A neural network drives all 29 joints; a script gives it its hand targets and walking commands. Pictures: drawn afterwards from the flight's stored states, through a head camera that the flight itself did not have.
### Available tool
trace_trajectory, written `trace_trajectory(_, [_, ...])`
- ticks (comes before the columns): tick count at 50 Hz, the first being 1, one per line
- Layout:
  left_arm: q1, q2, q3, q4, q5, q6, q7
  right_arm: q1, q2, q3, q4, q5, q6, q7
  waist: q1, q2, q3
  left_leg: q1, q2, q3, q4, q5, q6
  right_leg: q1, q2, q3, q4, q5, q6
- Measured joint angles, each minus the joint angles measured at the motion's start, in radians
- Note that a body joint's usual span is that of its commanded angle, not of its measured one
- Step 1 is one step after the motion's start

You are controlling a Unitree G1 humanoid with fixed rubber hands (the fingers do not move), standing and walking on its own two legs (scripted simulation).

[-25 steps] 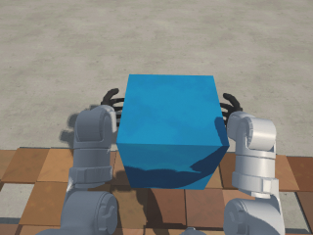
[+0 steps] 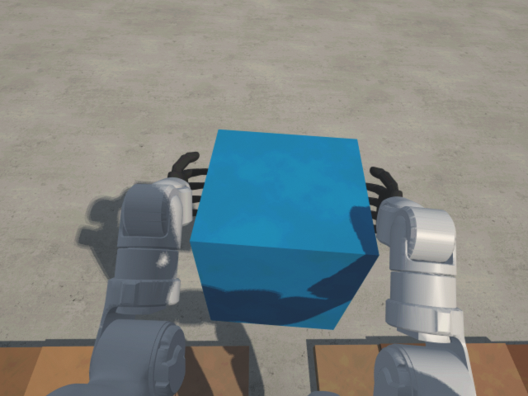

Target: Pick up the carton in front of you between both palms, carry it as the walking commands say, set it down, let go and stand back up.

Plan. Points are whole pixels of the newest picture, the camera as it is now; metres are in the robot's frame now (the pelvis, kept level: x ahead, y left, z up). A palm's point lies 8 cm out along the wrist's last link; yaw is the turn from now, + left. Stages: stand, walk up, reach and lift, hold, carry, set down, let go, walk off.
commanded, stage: carry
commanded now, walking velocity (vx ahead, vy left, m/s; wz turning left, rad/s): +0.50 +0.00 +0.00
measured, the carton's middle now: (279, 235) +0.36 -0.01 +0.03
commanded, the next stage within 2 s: none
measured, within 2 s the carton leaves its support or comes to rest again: neither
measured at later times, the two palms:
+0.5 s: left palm (202, 100) +0.68 +0.15 +0.05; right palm (337, 98) +0.71 -0.15 +0.05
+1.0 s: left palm (225, 16) +1.05 +0.13 +0.06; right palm (330, 25) +1.03 -0.17 +0.07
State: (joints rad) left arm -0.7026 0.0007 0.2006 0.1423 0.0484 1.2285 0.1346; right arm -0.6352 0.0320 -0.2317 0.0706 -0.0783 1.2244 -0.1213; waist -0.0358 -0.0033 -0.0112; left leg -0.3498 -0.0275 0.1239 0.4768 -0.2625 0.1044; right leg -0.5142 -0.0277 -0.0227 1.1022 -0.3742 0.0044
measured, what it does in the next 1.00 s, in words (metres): goes down: right foot 0.03 m lower, then left foot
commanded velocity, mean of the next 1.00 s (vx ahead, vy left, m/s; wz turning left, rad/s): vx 0.50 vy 0.00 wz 0.00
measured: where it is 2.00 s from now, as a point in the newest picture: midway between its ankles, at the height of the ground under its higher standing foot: (265, 161)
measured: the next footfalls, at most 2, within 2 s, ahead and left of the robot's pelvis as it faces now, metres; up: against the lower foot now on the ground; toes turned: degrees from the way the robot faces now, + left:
right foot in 0.32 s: +0.41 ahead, -0.07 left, -0.03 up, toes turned -4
left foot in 0.80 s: +0.76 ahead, +0.06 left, -0.03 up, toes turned +6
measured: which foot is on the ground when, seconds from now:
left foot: down 0.00-0.34, up 0.36-0.78, down 0.80-1.00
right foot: up 0.00-0.30, down 0.32-0.82, up 0.84-1.00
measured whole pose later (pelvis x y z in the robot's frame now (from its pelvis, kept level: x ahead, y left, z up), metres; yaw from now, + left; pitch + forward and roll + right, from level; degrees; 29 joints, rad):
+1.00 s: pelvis +0.69 +0.01 -0.03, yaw -1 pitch +4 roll -1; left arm -0.62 -0.02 0.22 0.10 0.08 1.20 0.12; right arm -0.62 0.01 -0.18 0.13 -0.04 1.18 -0.14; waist -0.07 0.01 -0.02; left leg -0.35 -0.03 0.15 0.47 -0.20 0.11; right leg -0.56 -0.02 -0.03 1.15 -0.38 -0.03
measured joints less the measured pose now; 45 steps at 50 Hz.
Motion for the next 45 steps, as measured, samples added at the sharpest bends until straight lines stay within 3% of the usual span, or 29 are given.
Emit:
trace_trajectory(6, [0.027, -0.034, 0.021, -0.083, 0.035, -0.008, 0.001, -0.004, -0.009, 0.0, -0.016, 0.033, -0.033, -0.004, -0.039, -0.003, 0.012, 0.147, -0.021, -0.009, -0.088, -0.063, 0.004, -0.16, -0.011, -0.019, -0.219, 0.17, 0.0])
trace_trajectory(11, [0.054, -0.042, 0.036, -0.118, 0.048, -0.012, -0.002, -0.017, -0.011, 0.015, 0.012, 0.043, -0.057, -0.004, -0.043, -0.017, -0.019, 0.28, -0.044, -0.02, -0.109, -0.17, -0.013, -0.15, -0.005, -0.052, -0.494, 0.411, -0.03])
trace_trajectory(14, [0.065, -0.038, 0.04, -0.086, 0.051, -0.016, -0.009, -0.014, -0.01, 0.027, 0.053, 0.037, -0.06, -0.003, -0.037, -0.017, -0.047, 0.364, -0.048, -0.027, -0.078, -0.259, -0.033, -0.071, 0.012, -0.094, -0.625, 0.481, -0.059])
trace_trajectory(16, [0.064, -0.04, 0.033, -0.035, 0.056, -0.025, -0.014, 0.001, -0.018, 0.03, 0.075, 0.034, -0.056, -0.002, -0.016, -0.024, -0.06, 0.374, -0.044, -0.014, 0.08, -0.315, -0.05, 0.035, 0.02, -0.129, -0.687, 0.469, -0.066])
trace_trajectory(17, [0.058, -0.044, 0.029, -0.008, 0.06, -0.033, -0.015, 0.002, -0.029, 0.031, 0.088, 0.036, -0.056, 0.001, 0.003, -0.019, -0.065, 0.338, -0.033, -0.015, 0.232, -0.31, -0.053, 0.072, 0.027, -0.134, -0.673, 0.352, -0.097])
trace_trajectory(18, [0.056, -0.045, 0.026, 0.014, 0.064, -0.047, -0.016, -0.007, -0.039, 0.033, 0.111, 0.037, -0.062, 0.004, 0.029, 0.005, -0.063, 0.275, -0.023, -0.046, 0.407, -0.308, -0.057, 0.066, 0.045, -0.139, -0.615, 0.256, -0.119])
trace_trajectory(20, [0.062, -0.035, 0.014, 0.051, 0.056, -0.062, -0.018, -0.008, -0.041, 0.038, 0.146, 0.032, -0.07, 0.006, 0.063, 0.015, -0.051, 0.121, -0.029, -0.105, 0.713, -0.275, -0.06, 0.064, 0.06, -0.14, -0.542, 0.193, -0.135])
trace_trajectory(23, [0.099, -0.013, -0.004, 0.051, 0.019, -0.066, -0.017, 0.016, -0.021, 0.051, 0.132, 0.007, -0.056, 0.004, 0.094, 0.002, -0.024, -0.083, 0.003, -0.116, 0.846, -0.197, -0.064, 0.115, 0.072, -0.131, -0.547, 0.148, -0.142])
trace_trajectory(27, [0.115, -0.002, -0.014, 0.006, -0.022, -0.078, -0.007, 0.035, 0.002, 0.04, 0.055, -0.012, -0.049, -0.003, 0.103, -0.006, 0.012, -0.28, 0.062, -0.101, 0.715, -0.146, -0.084, 0.202, 0.076, -0.12, -0.607, 0.108, -0.139])
trace_trajectory(31, [0.107, -0.016, -0.005, -0.042, -0.022, -0.094, -0.003, 0.05, 0.008, 0.03, -0.019, -0.01, -0.06, -0.006, 0.095, -0.002, 0.017, -0.395, 0.093, -0.082, 0.547, -0.003, -0.088, 0.29, 0.078, -0.102, -0.655, 0.056, -0.128])
trace_trajectory(37, [0.086, -0.033, 0.004, -0.101, -0.008, -0.081, -0.004, 0.044, -0.004, 0.028, -0.083, 0.01, -0.051, -0.01, 0.072, 0.013, -0.009, -0.334, 0.057, -0.007, 0.145, 0.251, -0.061, 0.455, 0.081, -0.078, -0.709, -0.051, -0.097])
trace_trajectory(40, [0.087, -0.024, 0.013, -0.097, -0.001, -0.062, -0.008, 0.022, -0.004, 0.036, -0.043, 0.011, -0.046, -0.01, 0.055, 0.02, -0.028, -0.185, 0.017, 0.048, -0.018, 0.298, -0.027, 0.495, 0.072, -0.097, -0.569, -0.12, -0.072])
trace_trajectory(42, [0.073, -0.003, 0.014, -0.065, -0.002, -0.058, -0.014, 0.002, 0.005, 0.041, 0.001, 0.0, -0.053, -0.013, 0.021, -0.013, -0.029, -0.168, -0.005, 0.058, 0.054, 0.163, 0.013, 0.401, 0.047, -0.074, -0.272, -0.097, -0.049])
trace_trajectory(45, [0.076, -0.001, 0.016, -0.02, 0.006, -0.049, -0.018, -0.002, -0.002, 0.049, 0.06, 0.002, -0.049, -0.012, -0.012, -0.006, -0.022, -0.126, -0.006, 0.051, 0.081, 0.105, 0.014, 0.191, 0.07, -0.009, 0.122, -0.086, -0.044])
